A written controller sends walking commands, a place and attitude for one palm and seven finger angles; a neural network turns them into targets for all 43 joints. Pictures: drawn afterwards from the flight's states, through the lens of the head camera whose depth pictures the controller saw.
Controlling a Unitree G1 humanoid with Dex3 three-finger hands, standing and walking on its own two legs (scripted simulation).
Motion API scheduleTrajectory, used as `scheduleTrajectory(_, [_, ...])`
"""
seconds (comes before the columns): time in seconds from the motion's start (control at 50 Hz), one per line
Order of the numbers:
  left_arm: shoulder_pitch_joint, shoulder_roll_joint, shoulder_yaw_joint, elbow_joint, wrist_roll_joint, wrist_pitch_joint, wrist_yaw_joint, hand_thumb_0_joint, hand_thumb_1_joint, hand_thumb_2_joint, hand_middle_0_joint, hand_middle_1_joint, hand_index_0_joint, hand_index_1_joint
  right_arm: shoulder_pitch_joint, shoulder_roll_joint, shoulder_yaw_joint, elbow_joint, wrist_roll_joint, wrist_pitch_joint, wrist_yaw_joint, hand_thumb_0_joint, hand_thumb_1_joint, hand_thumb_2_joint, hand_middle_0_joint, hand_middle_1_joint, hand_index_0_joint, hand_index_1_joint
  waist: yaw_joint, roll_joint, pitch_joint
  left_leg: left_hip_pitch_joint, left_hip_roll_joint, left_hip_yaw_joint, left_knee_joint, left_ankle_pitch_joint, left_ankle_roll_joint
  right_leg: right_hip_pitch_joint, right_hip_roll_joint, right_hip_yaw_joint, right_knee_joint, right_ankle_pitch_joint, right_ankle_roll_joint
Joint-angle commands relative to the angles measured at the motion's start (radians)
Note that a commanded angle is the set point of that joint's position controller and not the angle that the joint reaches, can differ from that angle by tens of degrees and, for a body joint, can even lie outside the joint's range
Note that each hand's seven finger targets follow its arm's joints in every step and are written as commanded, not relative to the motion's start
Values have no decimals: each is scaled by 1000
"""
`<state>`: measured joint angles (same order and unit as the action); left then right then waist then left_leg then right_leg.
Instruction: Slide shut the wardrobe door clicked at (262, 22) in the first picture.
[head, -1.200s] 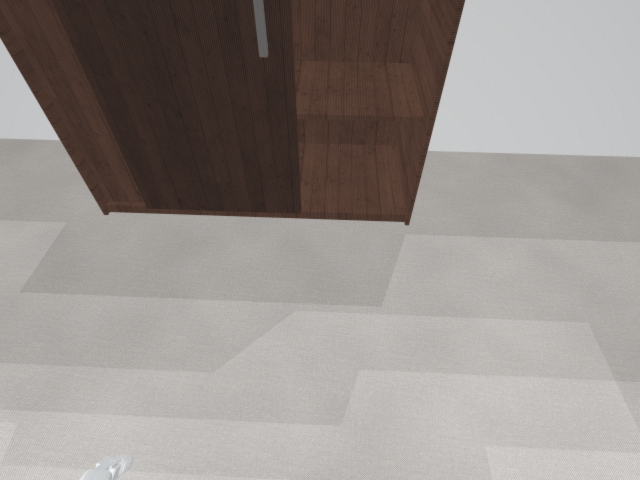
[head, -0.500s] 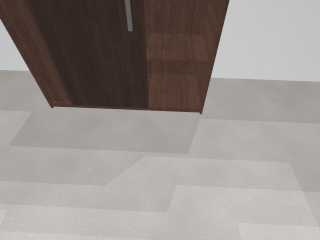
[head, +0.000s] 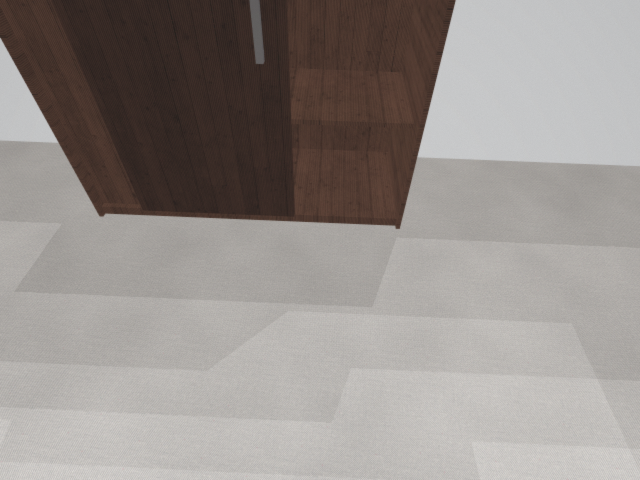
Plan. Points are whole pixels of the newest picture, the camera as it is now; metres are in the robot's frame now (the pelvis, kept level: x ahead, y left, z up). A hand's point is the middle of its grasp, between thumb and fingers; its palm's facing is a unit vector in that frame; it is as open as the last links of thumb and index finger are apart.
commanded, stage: look at it before walking up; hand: left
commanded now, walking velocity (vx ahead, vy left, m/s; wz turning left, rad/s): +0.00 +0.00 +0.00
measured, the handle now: out of the picture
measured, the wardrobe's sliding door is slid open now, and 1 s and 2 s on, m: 0.46 0.46 0.46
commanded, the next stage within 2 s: walk to a spot facing it in 0.24 s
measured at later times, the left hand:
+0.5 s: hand out of the picture +0.06 +0.24 -0.17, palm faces +0.00 -0.96 -0.29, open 7.4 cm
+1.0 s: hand (171, 439) +0.21 +0.25 -0.18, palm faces +0.10 -0.99 -0.14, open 7.4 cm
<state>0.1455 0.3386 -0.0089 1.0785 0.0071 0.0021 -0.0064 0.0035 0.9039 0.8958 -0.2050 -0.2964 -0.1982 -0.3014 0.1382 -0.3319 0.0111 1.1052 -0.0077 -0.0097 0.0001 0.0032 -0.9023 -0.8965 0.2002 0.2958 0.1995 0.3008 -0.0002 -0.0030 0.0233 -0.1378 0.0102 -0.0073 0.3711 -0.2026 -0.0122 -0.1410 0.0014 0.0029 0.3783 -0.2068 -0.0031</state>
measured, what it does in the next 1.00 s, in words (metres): walks ahead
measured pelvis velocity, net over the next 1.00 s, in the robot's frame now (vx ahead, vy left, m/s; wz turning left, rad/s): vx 0.18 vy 0.07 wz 0.11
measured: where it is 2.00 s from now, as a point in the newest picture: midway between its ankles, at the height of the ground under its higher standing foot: (290, 387)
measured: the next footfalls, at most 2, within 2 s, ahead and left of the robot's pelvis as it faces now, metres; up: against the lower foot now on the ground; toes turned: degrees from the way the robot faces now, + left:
right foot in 1.14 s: +0.44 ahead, -0.03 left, +0.00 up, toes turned -1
left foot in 1.60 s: +0.57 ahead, +0.24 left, +0.00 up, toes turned +21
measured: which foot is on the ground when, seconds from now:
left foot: down 0.00-1.00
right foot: down 0.00-0.68, up 0.70-1.00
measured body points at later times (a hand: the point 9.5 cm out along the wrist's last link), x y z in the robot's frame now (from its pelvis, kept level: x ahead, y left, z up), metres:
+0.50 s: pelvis +0.02 +0.01 +0.00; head +0.00 +0.01 +0.45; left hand +0.06 +0.29 -0.15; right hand +0.07 -0.27 -0.15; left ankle +0.00 +0.13 -0.74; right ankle +0.00 -0.12 -0.75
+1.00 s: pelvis +0.18 +0.07 -0.01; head +0.21 +0.09 +0.44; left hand +0.21 +0.30 -0.17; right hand +0.08 -0.13 -0.14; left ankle +0.05 +0.13 -0.75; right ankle +0.30 -0.06 -0.68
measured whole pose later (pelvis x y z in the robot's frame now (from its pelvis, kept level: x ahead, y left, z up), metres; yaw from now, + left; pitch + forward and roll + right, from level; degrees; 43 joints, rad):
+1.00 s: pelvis +0.18 +0.07 -0.01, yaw +6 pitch +0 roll -1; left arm 0.21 0.18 0.04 1.05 0.02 0.00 -0.03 0.01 0.91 0.90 -0.20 -0.30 -0.19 -0.30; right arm 0.52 -0.07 0.00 1.17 -0.01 -0.09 -0.03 0.00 -0.90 -0.90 0.20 0.30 0.20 0.30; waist -0.03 -0.02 0.05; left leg 0.08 -0.04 0.05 0.24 -0.33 0.06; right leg -0.63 -0.11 -0.09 0.93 -0.18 0.02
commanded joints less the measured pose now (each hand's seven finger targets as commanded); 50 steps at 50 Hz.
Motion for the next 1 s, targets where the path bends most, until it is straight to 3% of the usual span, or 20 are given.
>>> scheduleTrajectory(0.0, [-42,203,39,-67,3,-24,18,0,900,900,-200,-300,-200,-300,-49,-205,-44,-61,0,-23,-14,0,-900,-900,200,300,200,300,2,5,-27,-3,108,-94,-62,98,37,-23,-117,109,-74,64,-26])
scheduleTrajectory(0.32, [-28,199,37,-55,4,-25,19,0,900,900,-200,-300,-200,-300,-51,-212,-44,-57,1,-27,-15,0,-900,-900,200,300,200,300,3,11,-44,15,113,-96,-71,143,41,-6,-115,99,-64,112,-22])
scheduleTrajectory(0.36, [48,76,12,-23,5,-7,24,0,900,900,-200,-300,-200,-300,18,-80,-13,-27,-6,-7,-8,0,-900,-900,200,300,200,300,4,-12,-59,-2,96,-77,-42,18,26,6,-113,82,-55,-49,-3])
scheduleTrajectory(0.4, [83,88,19,-19,13,3,17,0,900,900,-200,-300,-200,-300,44,-77,-18,-27,-13,6,-3,0,-900,-900,200,300,200,300,12,-37,10,-94,69,-75,-17,-217,37,-32,-113,108,-75,-294,-14])
scheduleTrajectory(0.44, [125,110,33,-24,17,6,10,0,900,900,-200,-300,-200,-300,48,-68,-20,-43,-18,12,0,0,-900,-900,200,300,200,300,27,-96,77,-215,23,-49,61,-328,34,-39,-147,171,-121,-449,-44])
scheduleTrajectory(0.48, [189,144,52,-27,18,2,13,0,900,900,-200,-300,-200,-300,53,-46,-25,-69,-17,11,2,0,-900,-900,200,300,200,300,45,-201,95,-318,-5,29,250,-289,29,3,-258,295,-210,-562,-106])
scheduleTrajectory(0.52, [215,142,64,-33,18,-19,17,0,900,900,-200,-300,-200,-300,37,-39,-35,-97,-15,-1,7,0,-900,-900,200,300,200,300,47,-179,118,-383,36,24,376,-269,32,28,-334,340,-234,-472,-166])
scheduleTrajectory(0.54, [221,128,67,-35,19,-29,18,0,900,900,-200,-300,-200,-300,40,-28,-38,-105,-12,-9,10,0,-900,-900,200,300,200,300,40,-153,116,-389,48,23,379,-264,35,40,-339,316,-216,-384,-177])
scheduleTrajectory(0.58, [187,114,69,-45,22,-36,18,0,900,900,-200,-300,-200,-300,101,1,-42,-94,-7,-17,17,0,-900,-900,200,300,200,300,1,-110,115,-269,57,54,277,-240,38,-32,-316,194,-150,-285,-161])
scheduleTrajectory(0.6, [155,98,68,-51,19,-35,17,0,900,900,-200,-300,-200,-300,179,23,-40,-74,-6,-23,17,0,-900,-900,200,300,200,300,-40,-82,100,-122,42,79,169,-165,38,-123,-280,117,-90,-276,-130])
scheduleTrajectory(0.62, [137,65,63,-56,15,-31,14,0,900,900,-200,-300,-200,-300,280,22,-42,-38,-5,-29,12,0,-900,-900,200,300,200,300,-73,0,84,24,24,68,83,-134,39,-216,-199,19,28,-277,-87])
scheduleTrajectory(0.64, [137,-3,51,-73,6,-26,7,0,900,900,-200,-300,-200,-300,398,-47,-65,-2,-13,-38,1,0,-900,-900,200,300,200,300,-111,224,74,120,155,-200,-71,-302,89,-355,-80,-89,316,-259,-28])
scheduleTrajectory(0.66, [110,-56,39,-111,6,-30,5,0,900,900,-200,-300,-200,-300,500,-117,-85,18,-19,-44,-14,0,-900,-900,200,300,200,300,-122,371,83,171,348,-510,-231,-343,164,-536,2,-129,583,-382,8])
scheduleTrajectory(0.68, [69,-23,45,-130,18,-37,10,0,900,900,-200,-300,-200,-300,491,-110,-81,11,-12,-39,-16,0,-900,-900,200,300,200,300,-109,275,108,148,383,-549,-231,-337,211,-582,-44,-34,697,-359,-14])
scheduleTrajectory(0.72, [67,-43,55,-100,22,-45,0,0,900,900,-200,-300,-200,-300,405,-14,-62,-12,-8,-50,-23,0,-900,-900,200,300,200,300,-71,96,147,80,337,-442,-223,-215,220,-604,-111,2,789,-203,-16])
scheduleTrajectory(0.74, [69,-54,55,-87,24,-47,-7,0,900,900,-200,-300,-200,-300,386,13,-54,-17,-8,-63,-24,0,-900,-900,200,300,200,300,-55,47,153,60,304,-372,-218,-89,204,-577,-122,-1,785,-147,-8])
scheduleTrajectory(0.78, [113,-88,51,-66,22,-44,-13,0,900,900,-200,-300,-200,-300,393,48,-48,-3,-3,-82,-33,0,-900,-900,200,300,200,300,-31,50,106,109,257,-228,-188,192,182,-549,-123,-31,769,-78,12])
scheduleTrajectory(0.82, [126,-106,52,-64,22,-35,-12,0,900,900,-200,-300,-200,-300,417,61,-47,15,1,-90,-37,0,-900,-900,200,300,200,300,-20,85,79,145,228,-141,-176,319,177,-555,-118,-49,759,-42,26])
scheduleTrajectory(0.9, [34,-121,56,-100,18,-31,-17,0,900,900,-200,-300,-200,-300,457,87,-47,45,3,-94,-44,0,-900,-900,200,300,200,300,-27,85,99,194,205,-73,-188,418,158,-617,-111,-89,642,30,32])
scheduleTrajectory(0.98, [-99,-145,52,-143,8,-41,-20,0,900,900,-200,-300,-200,-300,477,100,-48,68,-7,-90,-46,0,-900,-900,200,300,200,300,-60,129,149,171,188,-20,-180,508,150,-507,-75,-143,364,64,10])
